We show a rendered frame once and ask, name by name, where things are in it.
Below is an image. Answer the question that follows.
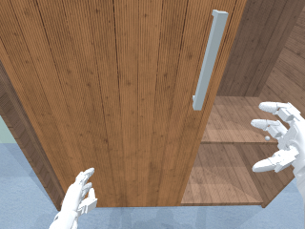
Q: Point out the handle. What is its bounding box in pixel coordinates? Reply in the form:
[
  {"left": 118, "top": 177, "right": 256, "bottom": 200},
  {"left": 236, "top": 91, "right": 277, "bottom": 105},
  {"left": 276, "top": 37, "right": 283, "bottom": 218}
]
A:
[{"left": 193, "top": 10, "right": 229, "bottom": 111}]

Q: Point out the right robot hand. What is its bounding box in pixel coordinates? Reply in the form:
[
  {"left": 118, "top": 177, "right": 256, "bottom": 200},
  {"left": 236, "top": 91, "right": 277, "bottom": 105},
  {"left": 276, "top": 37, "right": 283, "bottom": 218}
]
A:
[{"left": 251, "top": 101, "right": 305, "bottom": 173}]

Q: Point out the left robot hand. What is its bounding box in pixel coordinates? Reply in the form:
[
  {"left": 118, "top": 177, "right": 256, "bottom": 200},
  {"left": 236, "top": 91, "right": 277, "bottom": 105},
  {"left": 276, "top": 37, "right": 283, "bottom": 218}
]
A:
[{"left": 61, "top": 168, "right": 97, "bottom": 217}]

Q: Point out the robot right forearm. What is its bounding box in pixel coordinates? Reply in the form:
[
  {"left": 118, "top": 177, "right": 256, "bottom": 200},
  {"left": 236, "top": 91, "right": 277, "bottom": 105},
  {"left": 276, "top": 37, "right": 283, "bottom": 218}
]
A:
[{"left": 293, "top": 159, "right": 305, "bottom": 229}]

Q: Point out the wardrobe door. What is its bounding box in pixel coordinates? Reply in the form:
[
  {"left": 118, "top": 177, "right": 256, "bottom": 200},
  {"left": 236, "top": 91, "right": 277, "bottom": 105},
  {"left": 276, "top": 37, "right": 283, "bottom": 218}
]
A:
[
  {"left": 0, "top": 59, "right": 66, "bottom": 200},
  {"left": 0, "top": 0, "right": 247, "bottom": 207}
]

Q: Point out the robot left forearm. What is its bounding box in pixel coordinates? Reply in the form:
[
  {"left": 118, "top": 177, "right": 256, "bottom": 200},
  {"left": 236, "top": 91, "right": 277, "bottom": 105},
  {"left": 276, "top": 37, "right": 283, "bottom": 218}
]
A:
[{"left": 49, "top": 210, "right": 78, "bottom": 229}]

